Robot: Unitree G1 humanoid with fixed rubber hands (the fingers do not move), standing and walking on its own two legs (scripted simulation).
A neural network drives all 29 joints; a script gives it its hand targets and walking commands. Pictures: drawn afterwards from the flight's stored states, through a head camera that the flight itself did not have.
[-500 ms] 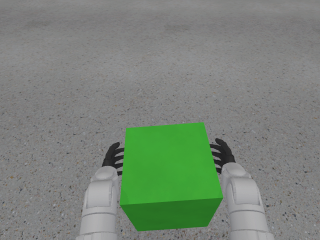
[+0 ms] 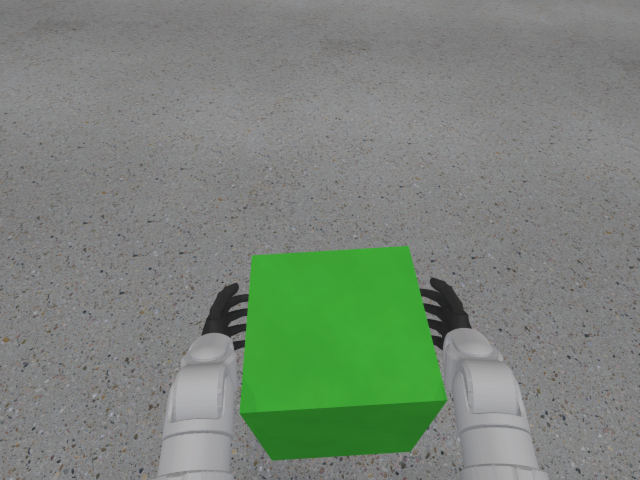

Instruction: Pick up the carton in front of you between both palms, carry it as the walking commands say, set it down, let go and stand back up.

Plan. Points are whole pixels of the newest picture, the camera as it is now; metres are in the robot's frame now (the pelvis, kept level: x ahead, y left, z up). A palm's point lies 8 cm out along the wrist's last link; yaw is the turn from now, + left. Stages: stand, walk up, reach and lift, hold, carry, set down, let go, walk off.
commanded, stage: hold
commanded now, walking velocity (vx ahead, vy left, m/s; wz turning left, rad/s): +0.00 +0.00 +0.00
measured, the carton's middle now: (336, 359) +0.29 +0.00 -0.04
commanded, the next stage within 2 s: set down in 0.14 s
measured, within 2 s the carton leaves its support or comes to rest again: neither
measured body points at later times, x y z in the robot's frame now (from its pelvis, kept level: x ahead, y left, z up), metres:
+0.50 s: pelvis -0.02 +0.01 -0.02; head +0.01 +0.04 +0.43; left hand +0.33 +0.15 -0.03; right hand +0.32 -0.16 -0.01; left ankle +0.07 +0.11 -0.74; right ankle -0.03 -0.12 -0.74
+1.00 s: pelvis -0.04 +0.00 -0.13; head +0.18 -0.01 +0.27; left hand +0.37 +0.15 -0.22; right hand +0.38 -0.16 -0.21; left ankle +0.07 +0.11 -0.74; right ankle -0.03 -0.12 -0.74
